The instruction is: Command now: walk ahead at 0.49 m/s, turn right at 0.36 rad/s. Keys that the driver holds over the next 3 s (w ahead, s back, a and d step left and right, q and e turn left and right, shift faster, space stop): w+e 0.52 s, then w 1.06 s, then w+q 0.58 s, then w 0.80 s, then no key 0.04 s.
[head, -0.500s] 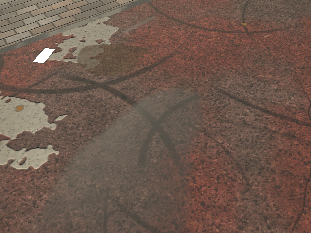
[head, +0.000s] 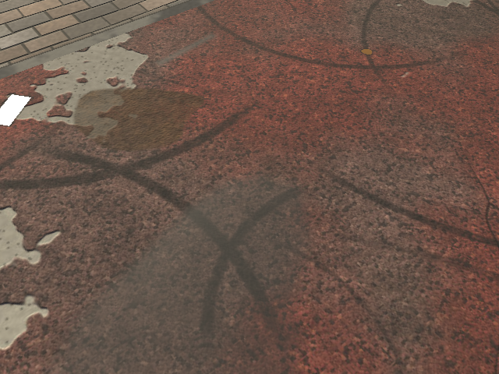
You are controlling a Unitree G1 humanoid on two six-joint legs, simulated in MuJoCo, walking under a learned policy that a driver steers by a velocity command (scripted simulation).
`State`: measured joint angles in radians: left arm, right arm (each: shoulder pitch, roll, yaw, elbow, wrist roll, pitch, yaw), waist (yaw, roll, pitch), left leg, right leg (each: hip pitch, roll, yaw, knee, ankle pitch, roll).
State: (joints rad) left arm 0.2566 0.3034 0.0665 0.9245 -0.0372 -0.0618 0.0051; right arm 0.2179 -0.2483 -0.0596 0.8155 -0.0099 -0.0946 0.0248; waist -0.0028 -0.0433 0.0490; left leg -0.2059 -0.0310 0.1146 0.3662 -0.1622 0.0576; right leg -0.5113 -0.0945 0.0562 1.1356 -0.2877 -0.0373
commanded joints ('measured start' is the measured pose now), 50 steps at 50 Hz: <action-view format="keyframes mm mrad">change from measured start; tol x32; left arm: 1 38 33 14 -48 3 21 4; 13 -288 13 -10 -225 15 6 -68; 19 162 291 106 -160 3 30 -31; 50 16 85 14 -228 27 -19 -3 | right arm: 1 -31 -109 -29 -32 -5 -32 -8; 50 22 -123 -9 -69 -2 -16 4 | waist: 1 22 117 -11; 13 -65 63 65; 20 104 -125 -436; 50 -12 129 -71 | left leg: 1 45 280 -184 -261 100 127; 12 296 307 68 -218 344 94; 17 314 293 126 247 967 33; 20 -510 -37 -154 1067 -450 -82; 33 -297 97 -125 258 298 -120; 40 -339 72 -143 124 134 -29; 42 -71 43 -107 93 143 27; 44 568 401 -720 50 -65 261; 50 118 258 -441 -159 42 166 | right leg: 1 -119 -61 67 -23 105 10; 17 175 154 -188 -532 118 -116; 20 959 -251 824 -808 -64 -434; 28 308 -56 227 -927 425 -273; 42 492 -46 169 -587 654 -118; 45 -194 165 122 152 -281 0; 50 -134 -8 39 -1 -16 8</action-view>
